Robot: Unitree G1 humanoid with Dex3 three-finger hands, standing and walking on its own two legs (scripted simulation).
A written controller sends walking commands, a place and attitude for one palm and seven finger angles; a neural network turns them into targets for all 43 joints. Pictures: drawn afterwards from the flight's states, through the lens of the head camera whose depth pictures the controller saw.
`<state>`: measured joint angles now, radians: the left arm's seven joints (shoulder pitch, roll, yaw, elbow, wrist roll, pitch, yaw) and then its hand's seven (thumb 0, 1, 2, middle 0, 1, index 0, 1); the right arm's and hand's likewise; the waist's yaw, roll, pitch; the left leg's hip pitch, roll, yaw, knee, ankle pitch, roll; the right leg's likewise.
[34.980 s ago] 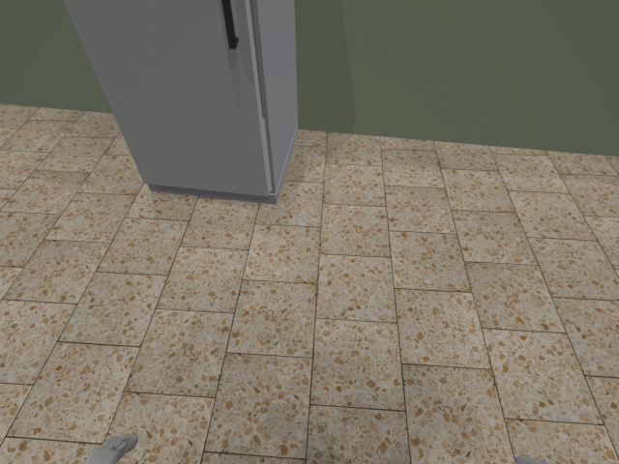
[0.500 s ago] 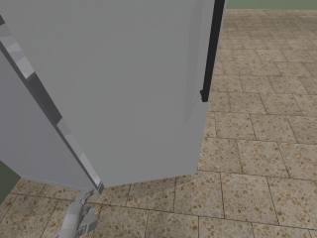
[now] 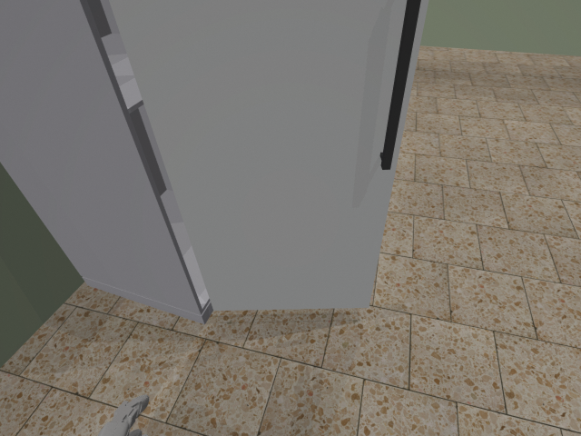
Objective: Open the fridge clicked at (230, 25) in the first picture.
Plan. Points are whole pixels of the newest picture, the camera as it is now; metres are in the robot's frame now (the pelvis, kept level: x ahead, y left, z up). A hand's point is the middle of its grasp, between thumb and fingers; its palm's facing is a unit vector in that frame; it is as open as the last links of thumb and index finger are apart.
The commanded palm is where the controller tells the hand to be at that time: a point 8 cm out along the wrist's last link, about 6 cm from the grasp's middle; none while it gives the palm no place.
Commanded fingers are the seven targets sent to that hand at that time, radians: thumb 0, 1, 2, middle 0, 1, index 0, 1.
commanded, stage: stop stepping back and stand still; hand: right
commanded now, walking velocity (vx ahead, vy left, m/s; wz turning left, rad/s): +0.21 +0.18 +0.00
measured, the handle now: (399, 71) +0.74 -0.16 +0.22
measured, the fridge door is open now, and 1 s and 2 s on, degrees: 70 70 70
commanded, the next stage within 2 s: let the arm hang, fingers relaxed in 0.42 s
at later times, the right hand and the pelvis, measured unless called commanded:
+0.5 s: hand out of the picture +0.16 -0.26 +0.19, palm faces +0.51 +0.79 -0.35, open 7.4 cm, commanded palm none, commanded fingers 0.00 -0.90 -0.90 0.20 0.30 0.20 0.30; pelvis -0.04 +0.00 +0.01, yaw +1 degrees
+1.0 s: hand out of the picture -0.02 -0.21 -0.16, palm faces +0.02 +0.97 -0.25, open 7.0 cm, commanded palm none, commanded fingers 0.00 -0.90 -0.90 0.20 0.30 0.20 0.30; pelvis -0.04 +0.00 +0.01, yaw -3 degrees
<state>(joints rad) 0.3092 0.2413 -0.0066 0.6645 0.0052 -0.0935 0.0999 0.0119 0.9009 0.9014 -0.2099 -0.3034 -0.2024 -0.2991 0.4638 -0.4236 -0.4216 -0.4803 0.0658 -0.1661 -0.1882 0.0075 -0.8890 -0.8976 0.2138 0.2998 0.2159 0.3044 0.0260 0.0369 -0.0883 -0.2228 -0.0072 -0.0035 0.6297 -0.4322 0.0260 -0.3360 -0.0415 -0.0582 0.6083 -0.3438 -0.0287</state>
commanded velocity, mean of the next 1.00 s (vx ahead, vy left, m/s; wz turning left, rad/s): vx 0.05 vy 0.01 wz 0.00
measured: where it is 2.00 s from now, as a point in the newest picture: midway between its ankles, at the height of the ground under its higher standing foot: outside the picture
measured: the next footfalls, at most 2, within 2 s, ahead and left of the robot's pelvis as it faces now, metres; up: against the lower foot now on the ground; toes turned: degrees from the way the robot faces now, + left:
left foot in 0.26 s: +0.04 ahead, +0.13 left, +0.00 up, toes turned -3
right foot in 0.50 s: +0.05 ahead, -0.13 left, +0.00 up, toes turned -4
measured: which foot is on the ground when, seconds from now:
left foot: up 0.00-0.24, down 0.26-1.00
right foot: down 0.00-0.24, up 0.26-0.48, down 0.50-1.00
